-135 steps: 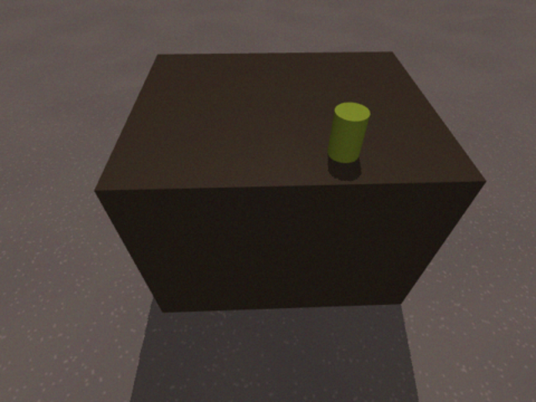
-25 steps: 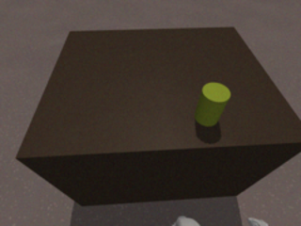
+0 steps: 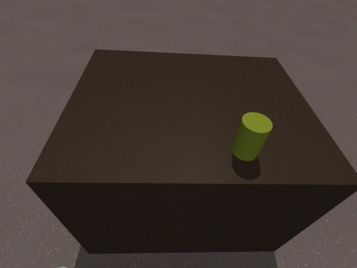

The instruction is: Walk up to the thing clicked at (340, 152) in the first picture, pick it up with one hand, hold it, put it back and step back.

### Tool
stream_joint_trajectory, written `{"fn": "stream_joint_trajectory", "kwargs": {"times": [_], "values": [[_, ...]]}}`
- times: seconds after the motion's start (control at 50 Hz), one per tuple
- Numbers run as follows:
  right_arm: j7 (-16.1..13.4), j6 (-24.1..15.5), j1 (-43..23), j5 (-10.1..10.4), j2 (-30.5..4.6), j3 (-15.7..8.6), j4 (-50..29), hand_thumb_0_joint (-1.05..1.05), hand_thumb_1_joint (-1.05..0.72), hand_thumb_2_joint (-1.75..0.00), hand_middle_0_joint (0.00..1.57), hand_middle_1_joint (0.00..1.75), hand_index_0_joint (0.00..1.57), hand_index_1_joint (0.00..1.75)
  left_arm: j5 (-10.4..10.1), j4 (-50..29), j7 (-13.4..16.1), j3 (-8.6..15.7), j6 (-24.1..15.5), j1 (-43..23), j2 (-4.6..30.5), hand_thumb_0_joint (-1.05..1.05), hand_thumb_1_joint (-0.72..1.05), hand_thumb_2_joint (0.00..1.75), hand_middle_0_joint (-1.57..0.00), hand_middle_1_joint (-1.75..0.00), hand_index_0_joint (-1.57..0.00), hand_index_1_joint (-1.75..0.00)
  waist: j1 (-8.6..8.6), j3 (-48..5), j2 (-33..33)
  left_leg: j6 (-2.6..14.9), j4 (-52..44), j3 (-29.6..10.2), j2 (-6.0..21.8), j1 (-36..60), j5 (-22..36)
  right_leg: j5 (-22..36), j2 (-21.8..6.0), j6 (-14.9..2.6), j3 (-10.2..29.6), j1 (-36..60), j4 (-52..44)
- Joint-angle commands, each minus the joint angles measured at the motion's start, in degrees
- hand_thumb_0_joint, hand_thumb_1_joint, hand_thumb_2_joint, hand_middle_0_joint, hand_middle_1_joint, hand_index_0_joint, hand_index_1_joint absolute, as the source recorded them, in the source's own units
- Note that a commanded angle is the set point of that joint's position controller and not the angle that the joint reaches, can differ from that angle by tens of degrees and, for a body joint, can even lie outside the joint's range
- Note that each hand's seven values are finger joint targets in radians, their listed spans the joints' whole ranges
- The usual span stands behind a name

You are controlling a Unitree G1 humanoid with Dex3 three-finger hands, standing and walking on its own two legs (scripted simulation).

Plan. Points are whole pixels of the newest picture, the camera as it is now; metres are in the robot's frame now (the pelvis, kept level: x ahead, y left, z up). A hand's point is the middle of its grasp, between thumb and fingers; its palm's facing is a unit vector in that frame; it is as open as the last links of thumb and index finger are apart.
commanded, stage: walk up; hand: right
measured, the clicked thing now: (250, 137) +0.49 -0.22 +0.00
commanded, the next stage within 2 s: stand in 1.10 s
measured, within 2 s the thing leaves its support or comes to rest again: neither
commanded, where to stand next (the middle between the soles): +0.06 +0.00 m, yaw -1 degrees
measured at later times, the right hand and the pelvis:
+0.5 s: hand out of the picture +0.10 -0.26 -0.14, palm faces -0.06 +0.94 -0.33, open 7.4 cm; pelvis +0.00 -0.01 +0.02, yaw +0 degrees
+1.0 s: hand out of the picture +0.06 -0.27 -0.14, palm faces -0.02 +0.93 -0.36, open 7.4 cm; pelvis +0.00 -0.01 +0.02, yaw -1 degrees
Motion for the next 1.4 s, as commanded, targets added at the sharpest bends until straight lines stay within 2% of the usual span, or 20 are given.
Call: {"fn": "stream_joint_trajectory", "kwargs": {"times": [0.0, 0.02, 0.04, 0.06, 0.08, 0.1, 0.12, 0.14, 0.18, 0.22, 0.26, 0.3, 0.4, 0.5, 0.7, 0.88, 1.06, 1.1, 1.2, 1.38], "values": [[-1.05, -2.22, -8.03, 1.0, -13.9, -2.72, -5.07, 0.0, -0.9, -0.9, 0.2, 0.3, 0.2, 0.3, -0.57, -1.48, 0.2, 2.61, -2.77, -1.09, 10.11, 0.0, 0.9, 0.9, -0.2, -0.3, -0.2, -0.3, 2.61, -0.54, 13.69, 3.65, -8.15, -5.12, 7.66, -7.55, 21.58, 19.49, -2.38, -1.55, 2.41, 9.27, -9.94], [-0.97, -2.12, -7.0, 1.42, -13.5, -2.6, -4.53, 0.0, -0.9, -0.9, 0.2, 0.3, 0.2, 0.3, -0.5, -0.75, 0.42, 2.67, -2.95, -1.14, 10.92, 0.0, 0.9, 0.9, -0.2, -0.3, -0.2, -0.3, 2.13, -2.58, 12.09, 2.5, -6.73, -4.0, 6.66, -6.48, 22.7, 24.64, -3.1, -2.17, 3.05, 12.09, -10.51], [-0.97, -1.86, -5.34, 1.63, -13.3, -2.61, -4.12, 0.0, -0.9, -0.9, 0.2, 0.3, 0.2, 0.3, -0.4, -0.02, 0.63, 2.62, -3.06, -2.12, 11.31, 0.0, 0.9, 0.9, -0.2, -0.3, -0.2, -0.3, 1.04, -4.22, 11.11, 2.16, -7.14, -4.22, 6.25, -6.35, 21.13, 25.37, -3.71, -2.7, 3.68, 13.69, -10.46], [-0.94, -1.59, -3.41, 1.73, -12.56, -2.46, -3.67, 0.0, -0.9, -0.9, 0.2, 0.3, 0.2, 0.3, -0.45, -0.11, 0.55, 1.99, -3.21, -3.5, 10.93, 0.0, 0.9, 0.9, -0.2, -0.3, -0.2, -0.3, -0.22, -4.78, 10.72, 2.29, -11.52, -5.65, 6.32, -6.67, 12.69, 19.4, -4.16, -2.82, 4.51, 12.51, -10.48], [-0.89, -1.4, -4.63, 1.38, -12.56, -2.35, -3.22, 0.0, -0.9, -0.9, 0.2, 0.3, 0.2, 0.3, -0.51, 0.37, 0.29, 1.57, -2.99, -4.16, 10.45, 0.0, 0.9, 0.9, -0.2, -0.3, -0.2, -0.3, 0.32, -3.3, 10.37, 2.75, -14.97, -6.75, 6.94, -7.14, 3.1, 11.69, -3.85, -2.08, 4.85, 10.45, -11.73], [-0.78, -1.24, -7.31, 1.11, -13.4, -2.64, -3.07, 0.0, -0.9, -0.9, 0.2, 0.3, 0.2, 0.3, -0.49, 1.21, 0.04, 1.3, -2.73, -3.85, 10.01, 0.0, 0.9, 0.9, -0.2, -0.3, -0.2, -0.3, 0.97, -2.36, 10.53, 3.08, -16.85, -7.85, 7.77, -6.93, -3.33, 5.53, -2.98, -1.54, 4.24, 9.1, -13.25], [-0.67, -1.17, -9.35, 1.07, -14.05, -2.72, -3.1, 0.0, -0.9, -0.9, 0.2, 0.3, 0.2, 0.3, -0.57, 2.2, -0.08, 1.26, -2.67, -2.85, 10.09, 0.0, 0.9, 0.9, -0.2, -0.3, -0.2, -0.3, 1.89, -1.97, 10.07, 3.25, -16.63, -7.76, 7.92, -6.79, -5.57, 3.85, -2.58, -1.23, 3.79, 8.95, -14.32], [-0.58, -1.1, -9.73, 1.08, -14.05, -2.49, -2.94, 0.0, -0.9, -0.9, 0.2, 0.3, 0.2, 0.3, -0.38, 3.06, -0.08, 1.32, -2.79, -2.66, 10.56, 0.0, 0.9, 0.9, -0.2, -0.3, -0.2, -0.3, 1.89, -1.66, 8.6, 3.38, -15.77, -7.21, 7.51, -7.11, -5.52, 3.38, -2.98, -1.29, 4.42, 9.05, -15.65], [-0.41, -1.09, -8.03, 1.33, -12.83, -1.95, -2.14, 0.0, -0.9, -0.9, 0.2, 0.3, 0.2, 0.3, -0.03, 4.02, -0.1, 1.49, -3.41, -3.63, 11.23, 0.0, 0.9, 0.9, -0.2, -0.3, -0.2, -0.3, 0.97, -2.17, 4.9, 2.82, -13.86, -5.45, 5.93, -5.64, -1.28, 3.75, -4.84, -1.92, 7.07, 9.42, -18.74], [-0.35, -1.23, -7.53, 1.52, -12.69, -1.96, -1.11, 0.0, -0.9, -0.9, 0.2, 0.3, 0.2, 0.3, -0.03, 4.84, 0.01, 1.32, -3.91, -4.23, 11.54, 0.0, 0.9, 0.9, -0.2, -0.3, -0.2, -0.3, 0.07, -3.06, 2.78, 2.31, -12.88, -4.04, 5.3, -1.26, 4.57, 7.81, -6.0, -2.23, 8.1, 7.46, -20.35], [-0.25, -1.22, -7.55, 1.7, -12.46, -1.92, -0.44, 0.0, -0.9, -0.9, 0.2, 0.3, 0.2, 0.3, -0.18, 5.72, 0.17, 1.27, -4.2, -4.33, 11.39, 0.0, 0.9, 0.9, -0.2, -0.3, -0.2, -0.3, -0.05, -3.73, 1.2, 2.22, -12.05, -3.52, 5.11, 0.56, 8.5, 10.47, -5.98, -1.79, 7.57, 7.62, -21.01], [-0.21, -1.05, -7.16, 1.68, -12.28, -1.87, 0.35, 0.0, -0.9, -0.9, 0.2, 0.3, 0.2, 0.3, -0.25, 6.06, 0.32, 1.29, -4.34, -5.01, 11.24, 0.0, 0.9, 0.9, -0.2, -0.3, -0.2, -0.3, -0.32, -4.25, 0.09, 2.01, -12.23, -3.12, 5.25, 1.56, 10.08, 10.63, -6.19, -1.63, 7.45, 8.1, -21.86], [-0.29, -0.94, -8.29, 1.63, -12.32, -1.84, 1.57, 0.0, -0.9, -0.9, 0.2, 0.3, 0.2, 0.3, -0.41, 7.33, 0.65, 1.36, -4.38, -4.55, 10.49, 0.0, 0.9, 0.9, -0.2, -0.3, -0.2, -0.3, 0.22, -6.61, 0.38, 1.71, -13.69, -2.96, 6.14, 3.4, 15.23, 17.2, -6.1, -1.13, 6.05, 10.5, -20.88], [-0.31, -0.67, -9.37, 1.46, -12.05, -1.81, 2.53, 0.0, -0.9, -0.9, 0.2, 0.3, 0.2, 0.3, -0.37, 8.32, 0.88, 1.53, -4.12, -4.82, 10.4, 0.0, 0.9, 0.9, -0.2, -0.3, -0.2, -0.3, 0.47, -4.98, 1.22, 1.68, -14.75, -2.97, 6.23, 2.4, 15.01, 14.79, -5.58, -0.72, 5.47, 10.57, -21.93], [-0.51, -0.99, -10.39, 1.27, -12.11, -1.64, 3.89, 0.0, -0.9, -0.9, 0.2, 0.3, 0.2, 0.3, -0.34, 8.92, 0.88, 1.46, -3.63, -5.79, 9.78, 0.0, 0.9, 0.9, -0.2, -0.3, -0.2, -0.3, 0.81, -4.69, 5.32, 1.41, -18.24, -3.73, 7.19, 0.11, 15.33, 18.66, -5.1, -0.35, 4.07, 14.21, -20.4], [-0.63, -1.15, -9.53, 1.13, -12.01, -1.55, 4.52, 0.0, -0.9, -0.9, 0.2, 0.3, 0.2, 0.3, -0.29, 9.12, 0.72, 1.35, -3.5, -6.69, 9.46, 0.0, 0.9, 0.9, -0.2, -0.3, -0.2, -0.3, 0.5, -4.44, 4.68, 1.38, -19.23, -3.67, 6.99, -0.87, 13.53, 18.14, -5.1, -0.16, 4.64, 15.09, -20.94], [-0.6, -0.93, -8.92, 1.22, -12.08, -1.79, 4.64, 0.0, -0.9, -0.9, 0.2, 0.3, 0.2, 0.3, -0.21, 9.44, 0.83, 1.53, -3.57, -6.7, 9.6, 0.0, 0.9, 0.9, -0.2, -0.3, -0.2, -0.3, 0.14, -5.57, 2.91, 1.52, -18.53, -3.2, 6.83, 1.62, 14.56, 18.02, -5.19, -0.23, 4.65, 14.42, -21.31], [-0.39, -0.31, -9.55, 1.37, -11.63, -1.56, 4.77, 0.0, -0.9, -0.9, 0.2, 0.3, 0.2, 0.3, -0.37, 9.75, 1.06, 0.66, -4.36, -6.0, 9.95, 0.0, 0.9, 0.9, -0.2, -0.3, -0.2, -0.3, 0.16, -4.82, 3.75, 0.84, -18.59, -3.32, 7.26, 2.5, 16.34, 21.42, -5.84, -0.29, 5.2, 13.74, -21.68], [-0.1, -0.1, -9.6, 1.49, -12.22, -1.62, 4.96, 0.0, -0.9, -0.9, 0.2, 0.3, 0.2, 0.3, -0.57, 10.11, 1.29, 0.29, -4.71, -5.38, 10.24, 0.0, 0.9, 0.9, -0.2, -0.3, -0.2, -0.3, 0.16, -6.06, 3.99, 0.89, -18.81, -3.31, 7.51, 3.69, 16.92, 23.02, -5.99, -0.27, 5.01, 14.91, -21.3], [0.41, 0.48, -9.4, 1.43, -11.5, -1.41, 5.43, 0.0, -0.9, -0.9, 0.2, 0.3, 0.2, 0.3, -0.41, 10.32, 1.52, -0.24, -4.69, -4.74, 10.85, 0.0, 0.9, 0.9, -0.2, -0.3, -0.2, -0.3, 0.25, -3.36, 2.87, 0.85, -19.26, -3.01, 6.87, 3.07, 11.82, 14.18, -5.52, 0.23, 5.6, 11.56, -23.86]]}}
